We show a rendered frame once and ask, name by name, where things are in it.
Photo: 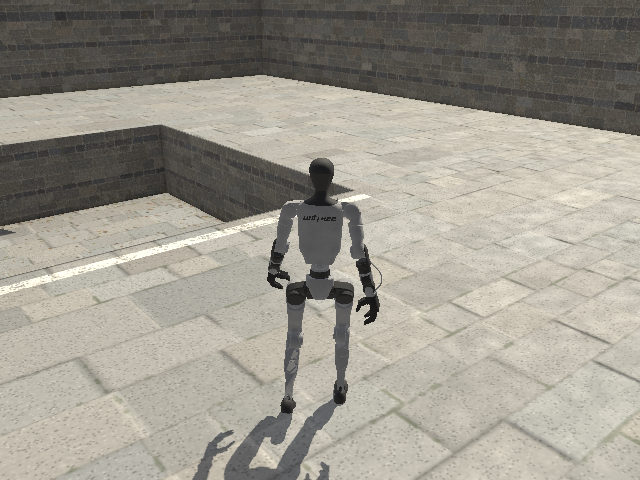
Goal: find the robot right upper arm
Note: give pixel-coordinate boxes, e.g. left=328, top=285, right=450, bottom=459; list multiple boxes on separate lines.
left=342, top=202, right=366, bottom=259

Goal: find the robot left upper arm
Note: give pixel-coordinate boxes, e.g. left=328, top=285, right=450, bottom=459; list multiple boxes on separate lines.
left=274, top=200, right=301, bottom=254

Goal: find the left robot forearm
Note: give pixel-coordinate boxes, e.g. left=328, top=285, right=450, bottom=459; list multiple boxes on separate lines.
left=268, top=238, right=285, bottom=275

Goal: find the left robot hand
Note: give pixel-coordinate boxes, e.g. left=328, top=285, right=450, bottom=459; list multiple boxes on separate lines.
left=267, top=270, right=290, bottom=289

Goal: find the robot right shin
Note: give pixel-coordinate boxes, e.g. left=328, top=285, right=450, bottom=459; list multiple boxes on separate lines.
left=335, top=326, right=350, bottom=391

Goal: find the right robot forearm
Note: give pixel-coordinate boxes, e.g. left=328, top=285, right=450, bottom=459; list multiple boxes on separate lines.
left=356, top=244, right=377, bottom=297

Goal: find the right robot hand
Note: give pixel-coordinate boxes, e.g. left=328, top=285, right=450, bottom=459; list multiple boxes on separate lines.
left=356, top=294, right=380, bottom=325

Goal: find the robot right thigh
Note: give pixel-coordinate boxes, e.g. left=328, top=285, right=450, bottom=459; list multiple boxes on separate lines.
left=333, top=278, right=354, bottom=344

